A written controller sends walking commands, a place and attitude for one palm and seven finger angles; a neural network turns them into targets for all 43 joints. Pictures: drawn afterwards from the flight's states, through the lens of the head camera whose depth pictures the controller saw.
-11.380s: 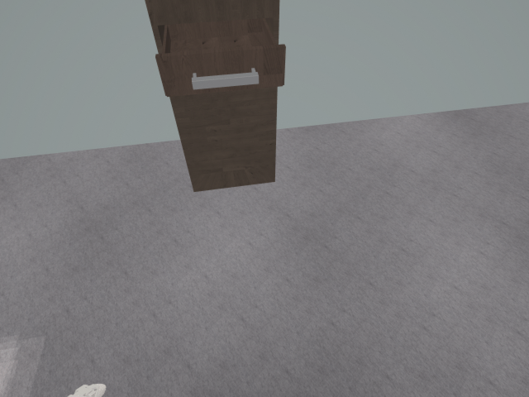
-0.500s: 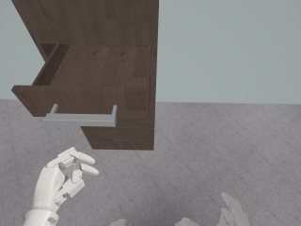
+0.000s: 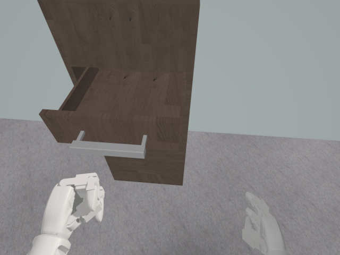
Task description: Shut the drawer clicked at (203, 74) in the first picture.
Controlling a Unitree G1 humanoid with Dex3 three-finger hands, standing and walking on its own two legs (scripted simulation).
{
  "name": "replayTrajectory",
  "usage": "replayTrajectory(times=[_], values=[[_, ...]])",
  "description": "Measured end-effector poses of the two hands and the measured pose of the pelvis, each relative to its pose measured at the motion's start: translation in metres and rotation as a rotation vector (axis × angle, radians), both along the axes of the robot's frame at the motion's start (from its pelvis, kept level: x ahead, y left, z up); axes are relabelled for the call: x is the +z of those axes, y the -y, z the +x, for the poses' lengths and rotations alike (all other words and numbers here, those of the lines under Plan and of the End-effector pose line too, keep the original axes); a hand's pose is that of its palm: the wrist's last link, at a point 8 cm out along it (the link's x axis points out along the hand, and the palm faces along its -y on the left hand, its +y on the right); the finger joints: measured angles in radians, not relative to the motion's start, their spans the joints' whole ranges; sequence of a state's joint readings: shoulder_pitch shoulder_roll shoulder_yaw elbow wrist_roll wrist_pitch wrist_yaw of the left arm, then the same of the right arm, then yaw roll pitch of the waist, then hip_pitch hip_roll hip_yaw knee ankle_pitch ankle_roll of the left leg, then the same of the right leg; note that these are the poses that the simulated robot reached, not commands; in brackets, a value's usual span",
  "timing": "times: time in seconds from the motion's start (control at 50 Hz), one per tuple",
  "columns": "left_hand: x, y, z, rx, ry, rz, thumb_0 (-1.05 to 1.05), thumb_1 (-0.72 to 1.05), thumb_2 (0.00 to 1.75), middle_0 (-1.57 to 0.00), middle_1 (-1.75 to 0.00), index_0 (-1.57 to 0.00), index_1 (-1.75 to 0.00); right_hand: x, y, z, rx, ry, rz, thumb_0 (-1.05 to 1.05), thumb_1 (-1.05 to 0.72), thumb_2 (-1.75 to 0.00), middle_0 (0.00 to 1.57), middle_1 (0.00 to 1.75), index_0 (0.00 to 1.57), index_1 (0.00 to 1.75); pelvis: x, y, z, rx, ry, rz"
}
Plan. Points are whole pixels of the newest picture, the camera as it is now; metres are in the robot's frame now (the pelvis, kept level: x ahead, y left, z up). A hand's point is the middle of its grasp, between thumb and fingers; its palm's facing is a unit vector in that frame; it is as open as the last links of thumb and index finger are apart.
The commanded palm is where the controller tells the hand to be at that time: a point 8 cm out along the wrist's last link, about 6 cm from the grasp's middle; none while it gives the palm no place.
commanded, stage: raise the hand and make a fist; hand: left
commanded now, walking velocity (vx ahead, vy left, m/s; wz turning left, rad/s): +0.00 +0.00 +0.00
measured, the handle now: (110, 142) +0.39 +0.21 +0.02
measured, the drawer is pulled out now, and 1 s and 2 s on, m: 0.23 0.23 0.23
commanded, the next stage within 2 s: bring the fist close to the handle in 0.56 s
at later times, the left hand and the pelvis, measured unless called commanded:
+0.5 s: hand (88, 200) +0.19 +0.17 +0.12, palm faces +0.05 -1.00 -0.08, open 3.3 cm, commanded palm +0.16 +0.22 +0.12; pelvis +0.00 -0.01 +0.01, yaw +0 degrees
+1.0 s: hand (99, 193) +0.22 +0.16 +0.09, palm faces +0.02 -1.00 -0.06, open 3.3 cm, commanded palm +0.20 +0.22 +0.09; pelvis -0.02 -0.01 +0.01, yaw -1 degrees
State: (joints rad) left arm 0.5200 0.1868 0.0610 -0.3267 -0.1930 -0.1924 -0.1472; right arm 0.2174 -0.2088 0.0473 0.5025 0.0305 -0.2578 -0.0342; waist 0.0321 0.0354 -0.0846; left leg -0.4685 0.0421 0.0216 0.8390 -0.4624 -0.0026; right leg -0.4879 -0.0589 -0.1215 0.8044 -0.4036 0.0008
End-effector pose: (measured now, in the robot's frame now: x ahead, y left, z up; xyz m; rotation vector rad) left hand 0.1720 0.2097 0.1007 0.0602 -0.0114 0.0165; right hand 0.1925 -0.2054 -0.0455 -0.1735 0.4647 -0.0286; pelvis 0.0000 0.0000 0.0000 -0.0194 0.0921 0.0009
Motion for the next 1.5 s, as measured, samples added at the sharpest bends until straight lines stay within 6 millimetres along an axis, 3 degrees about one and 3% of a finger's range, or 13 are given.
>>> replayTrajectory(times=[0.12, 0.24, 0.46, 0.72, 0.92, 1.08, 1.32, 1.5], values=[[0.012, -0.004, 0.006, 0.01, 0.004, 0.018, 0.02, 0.9, 0.9, -1.39, -1.58, -1.38, -1.58, -0.002, -0.004, -0.004, 0.009, -0.03, 0.013, 0.01, -0.9, -0.9, 0.2, 0.3, 0.21, 0.3, 0.005, 0.002, 0.003, 0.001, 0.019, 0.001], [0.024, -0.007, 0.01, 0.009, 0.016, 0.02, 0.02, 0.9, 0.9, -1.4, -1.59, -1.4, -1.6, -0.005, 0.007, -0.016, -0.018, -0.06, 0.004, 0.02, -0.9, -0.9, 0.2, 0.3, 0.21, 0.3, 0.01, 0.003, 0.006, -0.001, 0.035, 0.003], [0.019, -0.013, -0.002, 0.029, -0.011, 0.018, 0.02, 0.9, 0.9, -1.4, -1.6, -1.4, -1.6, -0.001, 0.031, -0.03, -0.066, -0.06, -0.037, 0.02, -0.9, -0.9, 0.2, 0.3, 0.2, 0.29, 0.013, 0.007, 0.001, -0.006, 0.051, 0.006], [0.019, -0.01, -0.001, 0.015, 0.008, 0.013, 0.02, 0.9, 0.9, -1.4, -1.6, -1.4, -1.6, 0.002, 0.023, -0.033, -0.045, -0.025, -0.018, 0.02, -0.9, -0.9, 0.2, 0.3, 0.2, 0.29, 0.014, 0.008, -0.009, -0.006, 0.065, 0.009], [-0.001, -0.004, 0.015, -0.001, -0.02, -0.004, 0.02, 0.9, 0.9, -1.4, -1.6, -1.4, -1.6, -0.007, 0.023, -0.042, -0.036, -0.068, -0.029, 0.02, -0.9, -0.9, 0.2, 0.3, 0.21, 0.3, 0.011, 0.007, -0.014, -0.007, 0.044, 0.013], [-0.015, -0.012, 0.032, 0.009, -0.019, 0.0, 0.02, 0.9, 0.9, -1.4, -1.6, -1.4, -1.6, -0.017, 0.033, -0.055, -0.069, -0.129, -0.047, 0.02, -0.9, -0.9, 0.2, 0.3, 0.21, 0.3, 0.007, 0.006, -0.016, -0.012, 0.016, 0.013], [-0.041, -0.001, 0.054, -0.023, -0.023, -0.014, 0.02, 0.9, 0.9, -1.4, -1.6, -1.4, -1.6, -0.033, 0.038, -0.065, -0.091, -0.201, -0.059, 0.02, -0.9, -0.9, 0.2, 0.3, 0.21, 0.29, -0.002, 0.005, -0.018, -0.017, -0.035, 0.019], [-0.057, -0.009, 0.072, -0.01, -0.02, -0.012, 0.02, 0.9, 0.9, -1.4, -1.6, -1.4, -1.6, -0.048, 0.038, -0.069, -0.093, -0.256, -0.054, 0.01, -0.9, -0.9, 0.2, 0.3, 0.21, 0.29, -0.011, 0.006, -0.02, -0.019, -0.076, 0.018]])
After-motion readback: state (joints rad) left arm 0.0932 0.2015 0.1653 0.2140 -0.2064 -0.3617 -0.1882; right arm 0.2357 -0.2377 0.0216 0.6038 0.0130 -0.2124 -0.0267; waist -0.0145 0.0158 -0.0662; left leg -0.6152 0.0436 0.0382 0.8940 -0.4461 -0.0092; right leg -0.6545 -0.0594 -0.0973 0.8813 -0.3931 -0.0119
